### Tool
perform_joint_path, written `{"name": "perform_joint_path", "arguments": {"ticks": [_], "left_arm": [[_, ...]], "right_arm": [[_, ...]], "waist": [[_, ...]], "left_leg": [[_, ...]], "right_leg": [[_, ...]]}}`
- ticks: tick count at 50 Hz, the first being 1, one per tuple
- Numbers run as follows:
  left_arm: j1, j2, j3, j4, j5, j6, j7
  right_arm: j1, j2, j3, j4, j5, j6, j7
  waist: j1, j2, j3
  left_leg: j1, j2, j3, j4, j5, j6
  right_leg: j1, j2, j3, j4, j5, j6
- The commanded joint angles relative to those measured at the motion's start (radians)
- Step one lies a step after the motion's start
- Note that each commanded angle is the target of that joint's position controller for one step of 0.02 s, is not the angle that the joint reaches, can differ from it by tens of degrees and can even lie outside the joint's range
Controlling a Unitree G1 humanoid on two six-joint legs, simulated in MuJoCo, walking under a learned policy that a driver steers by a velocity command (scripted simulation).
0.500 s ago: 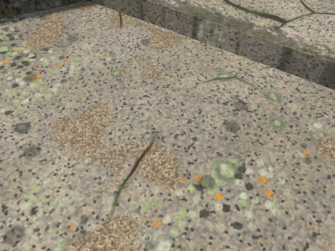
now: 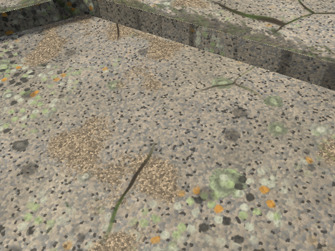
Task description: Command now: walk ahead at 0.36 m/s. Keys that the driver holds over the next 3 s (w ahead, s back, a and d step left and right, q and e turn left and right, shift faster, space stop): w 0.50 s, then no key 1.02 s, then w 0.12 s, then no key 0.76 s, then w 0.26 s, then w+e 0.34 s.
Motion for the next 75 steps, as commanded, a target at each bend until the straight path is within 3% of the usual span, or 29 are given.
{"name": "perform_joint_path", "arguments": {"ticks": [1, 3, 7, 14, 17, 19, 20, 21, 22, 23, 24, 25, 26, 27, 29, 31, 35, 39, 42, 43, 44, 45, 46, 50, 52, 53, 57, 59, 75], "left_arm": [[0.133, 0.135, 0.016, -0.004, 0.003, -0.024, -0.008], [0.101, 0.115, 0.006, -0.022, 0.004, -0.020, -0.013], [0.184, 0.097, -0.006, -0.009, 0.014, 0.004, 0.007], [0.232, 0.138, 0.002, -0.010, 0.004, 0.015, 0.030], [0.218, 0.152, 0.015, -0.012, -0.003, 0.022, 0.032], [0.188, 0.178, 0.027, -0.026, 0.006, 0.034, 0.033], [0.172, 0.173, 0.026, -0.034, 0.013, 0.045, 0.032], [0.160, 0.158, 0.017, -0.054, 0.021, 0.047, 0.031], [0.289, 0.017, -0.022, -0.071, 0.023, 0.031, 0.015], [0.268, 0.032, -0.021, -0.054, 0.002, -0.001, 0.008], [0.149, 0.124, 0.007, -0.101, -0.032, -0.021, 0.004], [0.074, 0.142, 0.011, -0.123, -0.042, -0.031, 0.009], [0.043, 0.135, 0.018, -0.125, -0.031, -0.028, 0.019], [0.068, 0.119, 0.024, -0.117, -0.015, -0.015, 0.026], [0.121, 0.066, 0.019, -0.106, -0.004, 0.011, 0.032], [0.092, 0.062, 0.022, -0.130, 0.006, 0.025, 0.037], [-0.071, 0.047, 0.009, -0.183, 0.018, 0.030, 0.030], [-0.156, 0.088, 0.015, -0.208, 0.013, 0.038, 0.023], [-0.115, 0.121, 0.031, -0.195, 0.028, 0.033, 0.021], [-0.087, 0.176, 0.045, -0.189, 0.033, 0.031, 0.028], [-0.082, 0.224, 0.050, -0.193, 0.036, 0.037, 0.033], [-0.061, 0.135, 0.029, -0.172, 0.035, 0.050, 0.030], [-0.072, 0.078, 0.013, -0.171, 0.028, 0.057, 0.023], [-0.248, 0.121, 0.014, -0.197, 0.024, 0.072, 0.022], [-0.254, 0.114, 0.016, -0.194, 0.018, 0.077, 0.025], [-0.243, 0.107, 0.014, -0.188, 0.020, 0.075, 0.027], [-0.185, 0.100, 0.018, -0.150, 0.009, 0.060, 0.032], [-0.181, 0.092, 0.019, -0.140, 0.009, 0.064, 0.030], [-0.207, 0.088, 0.027, -0.067, 0.010, 0.107, 0.040]], "right_arm": [[-0.118, -0.089, -0.014, -0.115, 0.020, -0.061, 0.012], [-0.153, -0.103, -0.027, -0.110, -0.001, -0.072, 0.019], [-0.227, -0.039, -0.018, -0.131, -0.012, -0.063, 0.041], [-0.461, -0.016, 0.007, -0.222, 0.000, -0.064, 0.060], [-0.469, -0.050, -0.001, -0.239, 0.000, -0.073, 0.073], [-0.354, -0.101, -0.026, -0.214, -0.002, -0.073, 0.069], [-0.193, -0.138, -0.049, -0.164, 0.001, -0.069, 0.060], [-0.010, -0.178, -0.067, -0.116, -0.004, -0.062, 0.049], [0.128, -0.268, -0.088, -0.083, -0.029, -0.058, 0.045], [0.111, -0.187, -0.063, -0.071, -0.024, -0.056, 0.049], [0.003, -0.137, -0.045, -0.080, -0.015, -0.062, 0.050], [-0.093, -0.105, -0.035, -0.098, -0.017, -0.068, 0.052], [-0.159, -0.075, -0.024, -0.105, -0.027, -0.075, 0.058], [-0.190, -0.054, -0.017, -0.104, -0.039, -0.082, 0.061], [-0.188, -0.046, -0.012, -0.080, -0.044, -0.088, 0.067], [-0.173, -0.076, -0.013, -0.053, -0.049, -0.092, 0.057], [-0.137, -0.116, -0.014, -0.024, -0.046, -0.073, 0.027], [-0.090, -0.134, -0.013, 0.017, -0.031, -0.049, 0.019], [-0.103, -0.115, -0.007, 0.030, -0.015, -0.031, 0.014], [-0.045, -0.089, 0.001, 0.040, -0.031, -0.033, 0.013], [0.084, -0.047, 0.013, 0.061, -0.054, -0.041, 0.017], [0.123, 0.001, 0.028, 0.086, -0.044, -0.030, 0.011], [0.060, -0.041, 0.021, 0.076, -0.032, -0.012, 0.005], [0.002, -0.049, 0.015, 0.084, -0.042, 0.052, -0.018], [-0.012, -0.074, 0.015, 0.093, -0.046, 0.056, -0.012], [-0.030, -0.087, 0.011, 0.098, -0.038, 0.047, -0.011], [-0.040, -0.077, 0.011, 0.115, -0.037, 0.012, -0.008], [-0.032, -0.067, 0.013, 0.126, -0.033, 0.010, -0.007], [-0.004, -0.045, 0.023, 0.150, -0.036, 0.020, -0.014]], "waist": [[0.041, -0.163, 0.145], [0.034, -0.132, 0.137], [0.050, -0.134, 0.096], [0.080, -0.131, 0.165], [0.036, -0.132, 0.145], [-0.040, -0.167, 0.037], [-0.121, -0.168, -0.062], [-0.197, -0.143, -0.178], [-0.145, 0.108, -0.361], [-0.148, 0.156, -0.404], [-0.124, 0.125, -0.195], [-0.088, 0.046, -0.084], [-0.050, -0.011, -0.006], [-0.008, 0.005, 0.007], [0.031, 0.018, 0.003], [0.047, 0.029, 0.013], [0.001, 0.027, -0.019], [-0.026, 0.025, -0.033], [0.017, 0.003, -0.044], [0.008, -0.061, -0.072], [-0.063, -0.179, -0.155], [-0.049, -0.256, -0.223], [-0.031, -0.221, -0.197], [-0.088, -0.167, -0.091], [-0.062, -0.109, -0.011], [-0.043, -0.067, 0.020], [-0.028, -0.020, -0.060], [-0.026, -0.016, -0.079], [-0.023, -0.032, 0.011]], "left_leg": [[-0.572, 0.057, -0.039, 0.337, 0.053, 0.034], [-0.576, 0.107, -0.002, 0.277, 0.198, 0.039], [-0.529, 0.108, 0.074, 0.146, 0.312, -0.010], [-0.380, 0.053, 0.119, -0.228, 0.506, -0.014], [-0.340, 0.043, 0.102, -0.286, 0.472, 0.031], [-0.169, -0.009, 0.131, -0.273, 0.412, 0.069], [0.027, -0.036, 0.149, -0.281, 0.414, 0.099], [0.327, 0.052, 0.053, -0.252, 0.400, 0.145], [0.733, 0.338, -0.435, -0.304, 0.171, 0.323], [0.711, 0.407, -0.715, -0.501, 0.056, 0.347], [0.539, 0.364, -0.575, -0.538, 0.039, 0.284], [0.361, 0.329, -0.425, -0.569, 0.127, 0.251], [0.204, 0.291, -0.303, -0.593, 0.330, 0.230], [0.105, 0.250, -0.195, -0.606, 0.504, 0.211], [0.002, 0.223, -0.085, -0.614, 0.774, 0.219], [-0.045, 0.208, -0.011, -0.617, 0.931, 0.229], [-0.025, 0.156, 0.078, -0.596, 0.933, 0.192], [0.073, 0.199, 0.031, -0.549, 0.814, 0.178], [0.100, 0.175, 0.007, -0.412, 0.688, 0.123], [0.075, 0.115, 0.031, -0.332, 0.598, 0.072], [-0.042, 0.040, 0.059, -0.230, 0.284, 0.025], [-0.076, 0.011, 0.073, -0.144, 0.023, -0.017], [-0.081, 0.014, 0.056, -0.121, -0.070, -0.031], [0.052, 0.048, 0.043, -0.319, 0.170, -0.028], [0.024, 0.058, 0.047, -0.379, 0.156, -0.006], [-0.018, 0.054, 0.048, -0.377, 0.129, 0.004], [0.006, 0.068, 0.038, -0.389, 0.322, -0.009], [0.020, 0.066, 0.044, -0.378, 0.374, -0.013], [-0.008, 0.062, 0.051, -0.413, 0.284, -0.008]], "right_leg": [[0.294, -0.348, 0.576, -0.400, -0.196, -0.179], [0.309, -0.282, 0.403, -0.408, 0.034, -0.123], [0.304, -0.216, 0.212, -0.405, 0.418, -0.121], [0.206, -0.217, 0.121, -0.472, 0.414, -0.127], [0.302, -0.260, 0.105, -0.407, 0.576, -0.110], [0.349, -0.265, 0.088, -0.249, 0.935, -0.089], [0.317, -0.232, 0.061, -0.066, 1.046, -0.067], [0.128, -0.198, 0.055, 0.178, 0.896, -0.043], [-0.284, -0.016, 0.034, 0.608, 0.317, 0.026], [-0.404, 0.047, 0.175, 0.786, -0.226, 0.014], [-0.498, -0.017, 0.178, 0.842, -0.184, -0.008], [-0.481, -0.074, 0.149, 0.802, -0.086, -0.019], [-0.433, -0.106, 0.125, 0.740, -0.026, -0.009], [-0.347, -0.134, 0.125, 0.694, 0.003, 0.001], [-0.251, -0.134, 0.108, 0.633, -0.004, 0.027], [-0.252, -0.125, 0.086, 0.531, 0.046, 0.053], [-0.202, -0.099, 0.049, 0.192, 0.297, 0.068], [-0.169, -0.073, 0.072, 0.051, 0.338, 0.055], [-0.059, -0.051, 0.063, -0.104, 0.382, 0.013], [0.048, -0.112, 0.120, -0.135, 0.706, -0.013], [0.243, -0.236, 0.228, -0.058, 0.984, -0.099], [0.273, -0.312, 0.322, -0.076, 0.904, -0.198], [0.214, -0.307, 0.360, -0.126, 0.726, -0.210], [-0.058, -0.210, 0.281, -0.227, 0.164, -0.096], [-0.107, -0.114, 0.167, -0.234, -0.058, -0.021], [-0.076, -0.089, 0.144, -0.212, -0.020, -0.007], [0.075, -0.075, 0.108, -0.075, 0.468, -0.041], [0.101, -0.074, 0.100, -0.053, 0.542, -0.053], [0.081, -0.050, 0.083, -0.073, 0.375, -0.023]]}}
Next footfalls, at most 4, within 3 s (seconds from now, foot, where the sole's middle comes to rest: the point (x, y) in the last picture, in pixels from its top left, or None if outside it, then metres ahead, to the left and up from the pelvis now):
0.42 left None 0.44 0.13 -0.77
0.86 right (213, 242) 0.57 -0.10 -0.77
2.02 left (154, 245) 0.56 0.13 -0.77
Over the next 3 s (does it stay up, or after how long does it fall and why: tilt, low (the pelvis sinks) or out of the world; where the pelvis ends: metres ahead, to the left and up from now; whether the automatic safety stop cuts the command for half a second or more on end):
stays up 0.70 0.05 0.00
